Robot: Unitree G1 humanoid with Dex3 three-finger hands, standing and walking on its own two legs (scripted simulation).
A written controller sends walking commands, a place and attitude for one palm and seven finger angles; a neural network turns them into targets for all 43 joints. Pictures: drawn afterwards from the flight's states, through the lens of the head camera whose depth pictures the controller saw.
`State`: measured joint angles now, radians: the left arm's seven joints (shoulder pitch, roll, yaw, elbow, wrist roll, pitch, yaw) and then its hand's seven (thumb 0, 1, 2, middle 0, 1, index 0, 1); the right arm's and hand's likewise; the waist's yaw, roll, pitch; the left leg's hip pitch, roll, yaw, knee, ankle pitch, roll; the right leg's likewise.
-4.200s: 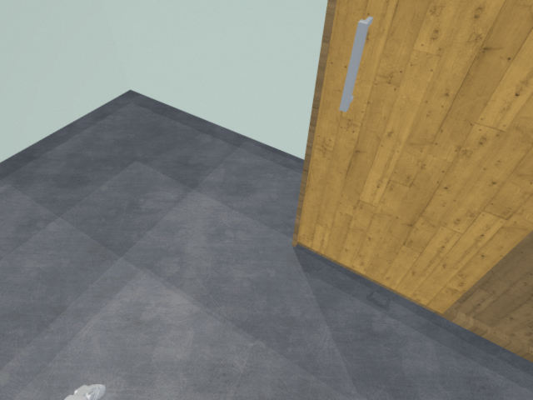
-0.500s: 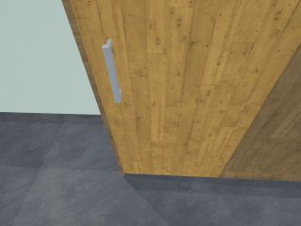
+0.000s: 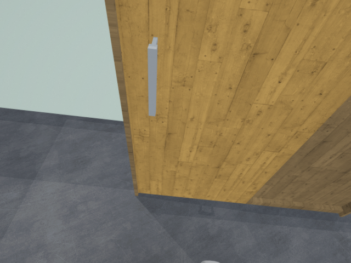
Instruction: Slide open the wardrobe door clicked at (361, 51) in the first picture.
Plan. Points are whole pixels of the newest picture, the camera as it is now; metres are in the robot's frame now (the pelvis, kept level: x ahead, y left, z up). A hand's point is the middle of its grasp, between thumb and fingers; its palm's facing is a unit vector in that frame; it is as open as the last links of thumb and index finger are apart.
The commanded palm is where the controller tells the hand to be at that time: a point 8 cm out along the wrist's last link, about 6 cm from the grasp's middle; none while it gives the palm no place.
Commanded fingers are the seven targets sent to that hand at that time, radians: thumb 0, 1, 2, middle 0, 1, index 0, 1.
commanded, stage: come to a stop and stand still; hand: left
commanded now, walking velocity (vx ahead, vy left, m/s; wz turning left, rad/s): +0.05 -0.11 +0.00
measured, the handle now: (153, 80) +0.53 +0.10 +0.12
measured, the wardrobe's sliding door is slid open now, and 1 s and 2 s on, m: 0.00 0.00 0.00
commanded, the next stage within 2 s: none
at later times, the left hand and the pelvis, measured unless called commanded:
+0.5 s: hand out of the picture -0.04 +0.10 -0.18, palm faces +0.04 -0.99 -0.13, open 7.4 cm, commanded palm none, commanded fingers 0.00 0.90 0.90 -0.20 -0.30 -0.20 -0.30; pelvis -0.03 -0.05 +0.00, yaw +0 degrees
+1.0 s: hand out of the picture +0.00 +0.16 -0.18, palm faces +0.07 -0.98 -0.20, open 7.4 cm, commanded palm none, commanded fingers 0.00 0.90 0.90 -0.20 -0.30 -0.20 -0.30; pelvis -0.03 -0.02 -0.01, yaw +2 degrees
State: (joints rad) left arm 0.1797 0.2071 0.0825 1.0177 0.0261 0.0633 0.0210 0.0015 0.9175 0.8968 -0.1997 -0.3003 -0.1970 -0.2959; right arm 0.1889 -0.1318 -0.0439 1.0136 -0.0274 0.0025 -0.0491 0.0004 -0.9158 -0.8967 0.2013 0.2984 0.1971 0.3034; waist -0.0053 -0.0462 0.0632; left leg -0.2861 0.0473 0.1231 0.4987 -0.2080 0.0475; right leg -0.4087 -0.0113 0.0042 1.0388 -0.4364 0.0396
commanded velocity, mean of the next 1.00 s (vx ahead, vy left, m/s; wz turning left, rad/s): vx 0.01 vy -0.01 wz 0.00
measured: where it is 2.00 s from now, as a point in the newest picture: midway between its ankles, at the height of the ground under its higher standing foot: outside the picture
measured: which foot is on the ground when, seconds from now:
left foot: down 0.00-1.00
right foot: up 0.00-0.22, down 0.24-1.00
